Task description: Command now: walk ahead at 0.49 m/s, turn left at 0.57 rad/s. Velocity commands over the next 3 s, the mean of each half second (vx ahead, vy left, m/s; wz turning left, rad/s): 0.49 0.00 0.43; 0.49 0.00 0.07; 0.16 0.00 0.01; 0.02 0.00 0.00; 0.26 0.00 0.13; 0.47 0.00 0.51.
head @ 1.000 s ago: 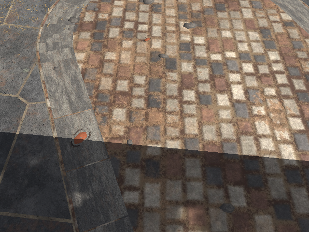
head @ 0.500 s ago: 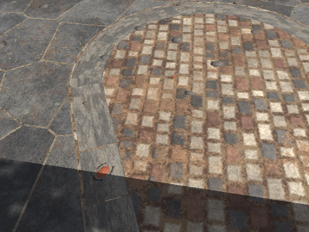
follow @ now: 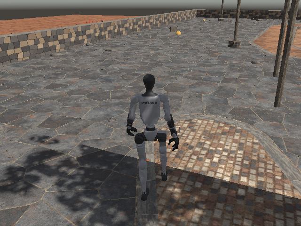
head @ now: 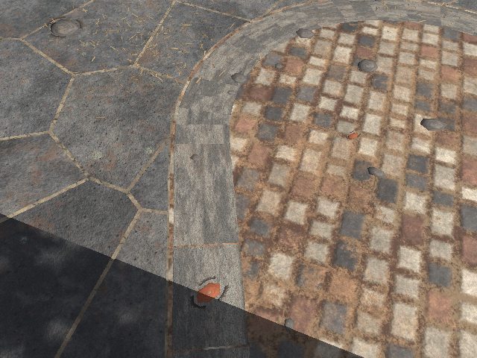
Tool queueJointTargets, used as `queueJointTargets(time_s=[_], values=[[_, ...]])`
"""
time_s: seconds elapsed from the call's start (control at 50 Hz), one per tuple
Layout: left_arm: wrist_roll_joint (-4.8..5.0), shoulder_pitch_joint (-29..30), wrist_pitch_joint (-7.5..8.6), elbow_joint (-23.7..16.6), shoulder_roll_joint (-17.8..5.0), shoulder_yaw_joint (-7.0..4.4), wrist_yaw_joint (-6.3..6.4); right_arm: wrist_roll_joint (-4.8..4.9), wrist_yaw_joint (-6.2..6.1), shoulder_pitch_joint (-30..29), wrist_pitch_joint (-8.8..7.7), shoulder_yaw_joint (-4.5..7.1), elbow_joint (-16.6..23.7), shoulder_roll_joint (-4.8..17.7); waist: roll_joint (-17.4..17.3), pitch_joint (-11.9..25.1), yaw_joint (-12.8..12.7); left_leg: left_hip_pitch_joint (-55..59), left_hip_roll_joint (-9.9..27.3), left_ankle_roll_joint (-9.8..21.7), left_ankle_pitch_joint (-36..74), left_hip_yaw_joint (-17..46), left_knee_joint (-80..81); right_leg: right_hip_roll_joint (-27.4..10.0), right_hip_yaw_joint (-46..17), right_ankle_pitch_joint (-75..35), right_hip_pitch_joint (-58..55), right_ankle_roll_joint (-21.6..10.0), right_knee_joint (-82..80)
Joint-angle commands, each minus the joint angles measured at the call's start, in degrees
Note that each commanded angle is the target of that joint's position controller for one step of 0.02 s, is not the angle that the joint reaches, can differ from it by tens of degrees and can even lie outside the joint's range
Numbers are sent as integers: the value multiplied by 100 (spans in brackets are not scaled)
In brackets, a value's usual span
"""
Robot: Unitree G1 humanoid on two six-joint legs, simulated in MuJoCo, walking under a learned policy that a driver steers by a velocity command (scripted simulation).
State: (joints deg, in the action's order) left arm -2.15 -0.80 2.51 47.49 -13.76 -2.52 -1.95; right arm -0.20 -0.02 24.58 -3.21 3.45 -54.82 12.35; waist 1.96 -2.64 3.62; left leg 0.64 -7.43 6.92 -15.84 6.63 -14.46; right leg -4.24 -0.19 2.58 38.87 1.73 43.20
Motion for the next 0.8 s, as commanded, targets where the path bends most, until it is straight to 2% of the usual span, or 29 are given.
queueJointTargets(time_s=[0.02, 0.06, 0.08, 0.1, 0.12, 0.14, 0.16, 0.18, 0.2, 0.22, 0.24, 0.28, 0.32, 0.36, 0.42, 0.48, 0.52, 0.56, 0.6, 0.62, 0.64, 0.66, 0.68, 0.7, 0.72, 0.74, 0.78, 0.8], values=[[61, 911, 84, -690, -319, 17, -10, -29, -59, 354, -42, 189, 231, 928, -584, -159, 120, -98, 1426, 488, 3408, 1002, 89, 324, 218, -371, -134, -71, -605], [87, 885, 112, -805, -446, 9, 19, -49, -109, 289, -41, 210, 263, 1010, -609, -140, 25, 88, 1524, 392, 3679, 1171, -78, 375, 94, -286, -492, -206, -986], [95, 603, 132, -766, -533, -14, 45, -54, -127, 115, -45, 226, 315, 1077, -631, -63, -153, 21, 1509, 282, 4020, 1156, -270, 454, 72, -120, -1004, -297, -1206], [100, 95, 156, -633, -676, -70, 95, -64, -123, -59, -57, 249, 370, 1174, -658, 164, -382, -70, 1431, 153, 4770, 1104, -730, 615, 94, 173, -1755, -399, -1300], [115, -674, 198, -415, -858, -147, 164, -78, -85, -126, -76, 267, 394, 1240, -566, 605, -684, -130, 1250, 46, 5179, 1026, -1609, 723, 138, 334, -2675, -506, -1432], [59, -1539, 265, -264, -1036, -214, 254, -47, -33, -222, -113, 262, 457, 1190, -384, 1108, -1113, -757, 955, -39, 4398, 891, -2838, 280, -201, 354, -3963, -665, -1640], [-85, -2348, 272, -279, -1492, -296, 358, -32, -7, -35, -149, 136, 670, 666, 452, 2003, -1212, -1556, 534, -66, 1595, 447, -4514, -1273, -1731, 1167, -5186, -876, -1625], [-142, -1878, 204, -332, -1755, -365, 311, 191, -25, 801, -86, 110, 775, 441, 1751, 2336, -533, -3176, -138, -174, -1796, 9, -5848, -2344, -4477, 1501, -5811, -1620, -2515], [-6, -1396, 145, -460, -1107, -277, 270, -45, -71, 467, 16, 157, 584, 922, 524, 1544, -474, -3551, 455, -111, -1158, 59, -6136, -2043, -4176, 2382, -4957, -1537, -2665], [42, -1056, 157, -492, -623, -150, 248, -104, -2, -17, 31, 164, 627, 910, -4, 776, -490, -3466, 633, -143, -561, -21, -5880, -1683, -3117, 2200, -4078, -1416, -2798], [7, -992, 184, -410, -475, -100, 223, -120, 43, -185, 40, 139, 666, 763, -144, 440, -411, -3330, 770, -178, -335, -48, -5655, -1405, -2421, 1495, -3558, -1321, -2939], [36, -1183, 274, -201, -459, -76, 223, -211, 138, -214, 142, 113, 690, 624, 218, 244, -273, -3035, 901, -253, -266, -82, -5323, -1046, -1522, 544, -3015, -1195, -3123], [94, -1442, 411, -38, -492, -82, 158, -217, 179, -277, 211, 89, 728, 533, 256, 289, -226, -3049, 876, -291, -221, -91, -5091, -1015, -1160, -210, -2985, -1264, -3209], [118, -1579, 475, 74, -589, -108, 128, -225, 220, -655, 233, 58, 858, 505, 242, 174, -238, -3407, 934, -367, 79, -109, -4733, -1016, -856, -282, -3050, -1338, -3431], [125, -1727, 458, 201, -607, -108, 108, -222, 282, -1410, 202, -19, 1114, 475, 199, -12, -324, -3636, 1050, -508, 727, -347, -3729, -818, -347, -333, -3091, -1284, -3643], [162, -1942, 421, 338, -680, -116, 92, -192, 336, -2075, 143, -146, 1301, 335, 251, -59, -478, -3142, 1078, -551, 1267, -849, -2608, -628, 68, -706, -3010, -1166, -3628], [153, -2234, 385, 463, -786, -136, 98, -177, 324, -2384, 117, -167, 1391, 388, 272, -73, -603, -3008, 1037, -507, 1234, -1018, -2234, -741, 52, -933, -3283, -1146, -3523], [134, -2399, 329, 570, -866, -154, 118, -176, 283, -2516, 95, -156, 1458, 485, 312, -110, -618, -2968, 995, -394, 968, -1060, -1968, -913, -5, -1254, -3663, -1119, -3329], [126, -2418, 258, 644, -933, -167, 148, -211, 234, -2334, 58, -123, 1416, 565, 359, -21, -487, -2585, 825, -226, 545, -1146, -1684, -988, 37, -2105, -3955, -1056, -2834], [146, -2384, 220, 675, -946, -165, 159, -242, 200, -1832, 17, -84, 1244, 600, 289, 217, -232, -1916, 656, -119, 578, -1222, -1339, -888, 184, -2772, -3969, -976, -2175], [162, -2410, 192, 683, -831, -123, 165, -306, 146, -938, -50, -1, 910, 764, 61, 724, 101, -717, 610, 27, 666, -1169, -1112, -632, 414, -2745, -3609, -856, -1120], [171, -2287, 197, 452, -600, -36, 163, -420, 68, 132, -93, 128, 714, 1203, -528, 1450, 526, 703, 1840, 329, 50, 163, -975, -373, 630, -1017, -2528, -706, 519], [281, -2810, 198, 282, -70, 58, 131, -361, 19, 308, -48, 270, 650, 1793, -1910, 1871, 228, 1842, 3265, 992, -243, 2797, -242, 640, 691, 2702, -554, -504, 2318], [137, -2373, 143, 357, -748, -123, 187, -128, 22, 25, 1, 243, 683, 1516, -937, 1424, 258, 1377, 3041, 948, -213, 2737, -135, 381, -82, 2627, -59, -587, 2782], [161, -2024, 177, 247, -683, -134, 149, -104, 33, -458, -14, 139, 719, 1176, -734, 739, 34, 722, 2761, 802, 203, 1876, -89, 148, -171, 2102, 48, -641, 2705], [186, -1929, 200, 262, -557, -103, 124, -117, 62, -735, -56, 61, 723, 866, -549, 443, -132, 129, 2477, 640, 796, 1294, 106, -13, -164, 1737, -179, -629, 2401], [60, -2056, 69, 379, -424, -91, 77, -81, 40, -957, -133, -17, 661, 591, -664, 245, -428, -511, 2038, 374, 1333, 536, 379, -169, -112, 1458, -673, -510, 1990], [34, -2081, 7, 399, -359, -88, 42, -77, 34, -866, -180, -22, 602, 590, -681, 278, -471, -599, 1996, 391, 1628, 396, 444, -141, -61, 1376, -797, -460, 1945]])
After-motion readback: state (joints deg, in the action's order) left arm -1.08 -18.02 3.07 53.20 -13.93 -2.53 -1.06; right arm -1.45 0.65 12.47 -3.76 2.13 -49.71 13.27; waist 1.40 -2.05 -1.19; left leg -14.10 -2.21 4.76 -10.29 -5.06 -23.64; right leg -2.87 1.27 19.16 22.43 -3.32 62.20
